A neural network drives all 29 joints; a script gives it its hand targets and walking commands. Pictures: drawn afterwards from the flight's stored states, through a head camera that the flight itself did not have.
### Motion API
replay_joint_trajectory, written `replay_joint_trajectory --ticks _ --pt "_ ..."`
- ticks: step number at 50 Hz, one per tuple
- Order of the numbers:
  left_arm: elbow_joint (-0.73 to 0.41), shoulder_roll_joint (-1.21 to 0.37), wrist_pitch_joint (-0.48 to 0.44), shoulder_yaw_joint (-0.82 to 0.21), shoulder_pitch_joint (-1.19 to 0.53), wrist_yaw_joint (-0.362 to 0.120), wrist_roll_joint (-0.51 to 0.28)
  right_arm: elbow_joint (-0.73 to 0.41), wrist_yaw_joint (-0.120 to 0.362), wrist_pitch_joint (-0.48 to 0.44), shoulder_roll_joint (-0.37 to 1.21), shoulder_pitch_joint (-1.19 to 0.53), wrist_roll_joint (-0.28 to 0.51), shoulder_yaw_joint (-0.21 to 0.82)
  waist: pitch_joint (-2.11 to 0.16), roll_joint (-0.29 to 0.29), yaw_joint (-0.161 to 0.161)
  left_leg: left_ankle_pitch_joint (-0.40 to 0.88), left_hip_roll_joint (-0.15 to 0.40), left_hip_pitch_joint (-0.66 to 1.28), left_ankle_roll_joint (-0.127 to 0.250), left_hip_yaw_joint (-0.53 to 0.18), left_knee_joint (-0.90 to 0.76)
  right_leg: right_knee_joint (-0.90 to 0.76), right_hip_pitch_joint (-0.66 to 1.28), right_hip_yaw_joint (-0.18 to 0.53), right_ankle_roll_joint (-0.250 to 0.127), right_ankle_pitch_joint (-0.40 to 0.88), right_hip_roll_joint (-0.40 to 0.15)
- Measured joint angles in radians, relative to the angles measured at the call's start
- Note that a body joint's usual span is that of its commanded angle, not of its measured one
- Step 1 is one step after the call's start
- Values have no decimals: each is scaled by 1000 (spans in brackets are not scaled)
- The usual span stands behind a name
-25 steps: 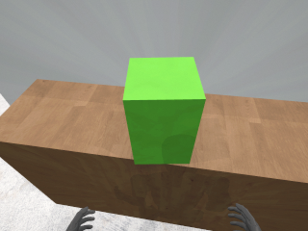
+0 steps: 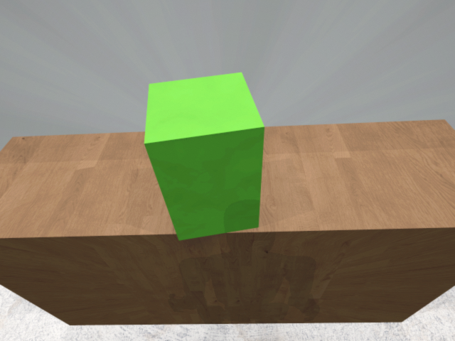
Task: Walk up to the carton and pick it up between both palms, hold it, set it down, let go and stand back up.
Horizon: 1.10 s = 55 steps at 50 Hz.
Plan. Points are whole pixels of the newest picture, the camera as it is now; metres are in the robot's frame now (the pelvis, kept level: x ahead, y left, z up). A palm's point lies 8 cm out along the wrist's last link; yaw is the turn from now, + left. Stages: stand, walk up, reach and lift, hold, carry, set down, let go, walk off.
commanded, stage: stand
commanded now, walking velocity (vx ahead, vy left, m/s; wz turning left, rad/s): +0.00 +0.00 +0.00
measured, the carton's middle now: (208, 161) +0.45 +0.05 +0.09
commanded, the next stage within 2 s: none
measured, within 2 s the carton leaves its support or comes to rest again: neither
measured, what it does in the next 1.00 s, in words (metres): steps on the spot: right foot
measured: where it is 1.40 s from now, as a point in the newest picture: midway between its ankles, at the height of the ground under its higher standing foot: outside the picture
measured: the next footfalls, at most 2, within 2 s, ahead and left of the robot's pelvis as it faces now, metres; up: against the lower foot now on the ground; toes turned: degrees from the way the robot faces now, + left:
right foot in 0.28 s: +0.02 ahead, -0.11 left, +0.00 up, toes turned +1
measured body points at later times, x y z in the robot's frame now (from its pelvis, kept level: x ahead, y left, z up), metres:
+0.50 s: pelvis -0.01 +0.00 +0.01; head -0.02 -0.01 +0.46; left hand +0.05 +0.23 -0.13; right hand -0.01 -0.24 -0.15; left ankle -0.01 +0.10 -0.73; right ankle -0.02 -0.11 -0.73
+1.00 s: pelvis -0.04 +0.01 +0.01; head -0.05 +0.01 +0.46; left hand -0.05 +0.22 -0.14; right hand -0.09 -0.20 -0.15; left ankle -0.01 +0.10 -0.73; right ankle -0.02 -0.11 -0.73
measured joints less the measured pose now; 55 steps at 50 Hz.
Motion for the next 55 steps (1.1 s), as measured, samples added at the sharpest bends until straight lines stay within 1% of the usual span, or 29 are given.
replay_joint_trajectory --ticks 2,4,6,9,11,12,14,15,17,19,26,38,45,55 --pt "16 5 9 6 0 8 -1 0 1 -10 4 8 3 4 -2 -6 -6 50 -10 3 11 -16 -29 -29 6 8 5 21 5" --pt "33 14 17 15 -4 11 -9 4 -1 -25 12 27 3 11 -5 -20 -16 124 -10 12 7 -16 -63 -44 9 9 8 29 5" --pt "52 19 20 24 -6 8 -15 18 -7 -34 21 41 -1 16 -9 -37 -22 127 -11 25 3 -8 -81 -10 2 0 3 -23 0" --pt "82 13 25 24 2 -2 -10 40 -17 -41 27 42 -2 19 -14 -33 -25 124 -2 47 3 3 -110 73 10 -48 1 -104 -15" --pt "99 7 26 21 1 -6 -8 52 -22 -51 34 35 -1 24 -16 -27 -26 135 -1 52 2 5 -128 78 43 -70 -1 -131 -31" --pt "106 3 23 18 0 -4 -10 57 -23 -56 38 30 0 27 -16 -25 -23 138 -2 52 1 7 -133 51 68 -74 -3 -126 -38" --pt "118 -1 13 12 -2 3 -15 68 -24 -62 46 14 2 33 -8 -28 -16 136 -6 48 -3 18 -126 -55 132 -72 -6 -62 -54" --pt "133 -9 8 8 -8 8 -17 76 -23 -64 45 2 4 35 -1 -16 -12 131 2 45 -6 19 -116 -91 151 -73 2 -65 -49" --pt "156 -22 0 -3 -16 14 -18 85 -21 -67 43 -12 10 35 11 13 -19 133 18 53 -13 8 -119 -116 170 -84 4 -57 -35" --pt "174 -21 -7 -6 -19 16 -23 96 -18 -72 50 -12 16 37 10 11 -20 148 14 72 -20 6 -145 -117 178 -86 1 -54 -38" --pt "242 -27 -6 -10 -17 25 -21 148 -16 -52 54 -14 14 24 13 -1 -10 166 17 107 -23 5 -164 -128 210 -87 -7 -41 -33" --pt "350 -44 4 -17 3 15 -20 218 -23 -46 77 10 15 30 59 -8 -5 206 19 101 -18 8 -182 -159 208 -85 -3 7 -32" --pt "387 -47 9 -19 4 15 -22 242 -26 -44 93 25 14 37 54 -6 -6 219 11 86 -9 10 -187 -160 192 -83 5 20 -40" --pt "416 -68 5 -30 0 15 -23 240 -30 -52 105 15 15 40 30 -3 -1 228 0 82 -2 11 -194 -157 184 -82 12 22 -50"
